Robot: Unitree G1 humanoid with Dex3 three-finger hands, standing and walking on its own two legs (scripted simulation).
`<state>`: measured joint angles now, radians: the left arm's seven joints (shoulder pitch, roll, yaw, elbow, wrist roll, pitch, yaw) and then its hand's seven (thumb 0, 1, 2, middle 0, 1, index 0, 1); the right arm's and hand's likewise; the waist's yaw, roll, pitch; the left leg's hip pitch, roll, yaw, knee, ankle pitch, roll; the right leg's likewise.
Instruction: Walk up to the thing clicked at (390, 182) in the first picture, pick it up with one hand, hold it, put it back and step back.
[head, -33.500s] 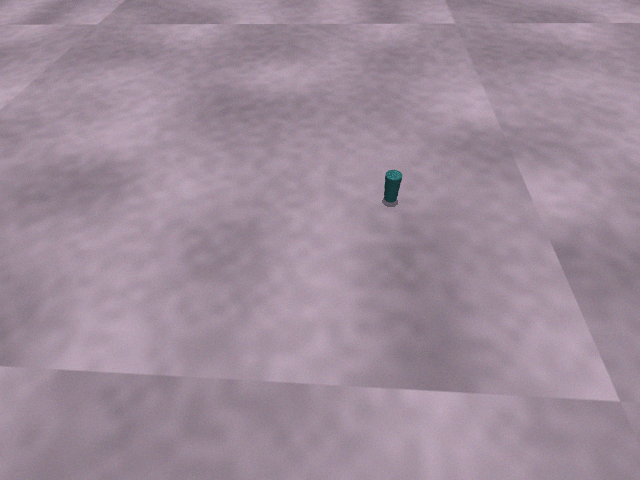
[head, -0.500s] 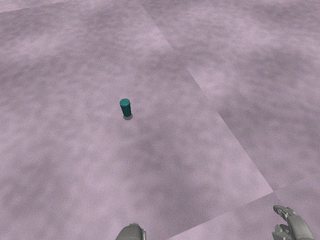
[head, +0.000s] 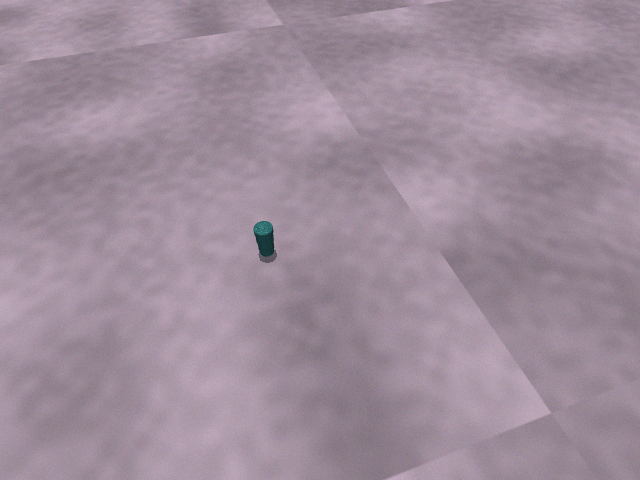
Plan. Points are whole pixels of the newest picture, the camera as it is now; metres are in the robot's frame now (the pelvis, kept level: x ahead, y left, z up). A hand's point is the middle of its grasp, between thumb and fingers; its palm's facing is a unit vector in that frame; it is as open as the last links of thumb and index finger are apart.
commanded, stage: step back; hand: left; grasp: from the side
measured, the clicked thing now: (265, 240) +1.07 +0.23 -0.70
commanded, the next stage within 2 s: stand in 0.58 s
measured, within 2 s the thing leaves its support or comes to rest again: neither
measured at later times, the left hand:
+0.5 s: hand out of the picture +0.12 +0.26 -0.15, palm faces +0.06 -0.93 -0.37, open 7.4 cm
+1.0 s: hand out of the picture +0.12 +0.26 -0.14, palm faces +0.00 -0.95 -0.33, open 7.4 cm
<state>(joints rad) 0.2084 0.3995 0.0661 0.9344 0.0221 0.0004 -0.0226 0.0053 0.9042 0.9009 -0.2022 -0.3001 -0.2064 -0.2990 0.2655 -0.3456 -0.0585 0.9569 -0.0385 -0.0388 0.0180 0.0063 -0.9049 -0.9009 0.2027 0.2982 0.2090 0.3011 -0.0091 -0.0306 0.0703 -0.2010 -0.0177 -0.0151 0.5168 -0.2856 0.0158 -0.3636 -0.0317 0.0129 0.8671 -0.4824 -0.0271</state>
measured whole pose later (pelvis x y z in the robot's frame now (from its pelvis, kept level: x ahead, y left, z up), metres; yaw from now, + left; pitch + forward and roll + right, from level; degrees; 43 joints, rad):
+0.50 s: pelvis +0.03 +0.00 +0.00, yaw +2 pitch -2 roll +0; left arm 0.11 0.36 0.04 1.02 0.00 -0.01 0.00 0.00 0.90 0.90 -0.20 -0.30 -0.21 -0.30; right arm 0.17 -0.35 -0.04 1.05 -0.03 0.00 0.01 0.00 -0.91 -0.90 0.20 0.30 0.20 0.30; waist 0.01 0.00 0.07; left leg -0.23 0.01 -0.01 0.58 -0.31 -0.02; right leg -0.26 -0.06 -0.03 0.59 -0.30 0.03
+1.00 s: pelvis +0.04 +0.00 +0.01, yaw +2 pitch -2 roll +0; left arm 0.08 0.35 -0.01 1.14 0.01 -0.02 -0.01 0.00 0.90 0.90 -0.20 -0.30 -0.21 -0.30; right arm 0.05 -0.35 -0.02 1.12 -0.01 -0.02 0.01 0.00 -0.91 -0.90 0.20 0.30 0.21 0.30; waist 0.01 -0.01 0.06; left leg -0.10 0.02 -0.01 0.34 -0.20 -0.02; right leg -0.12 -0.05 -0.03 0.33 -0.17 0.04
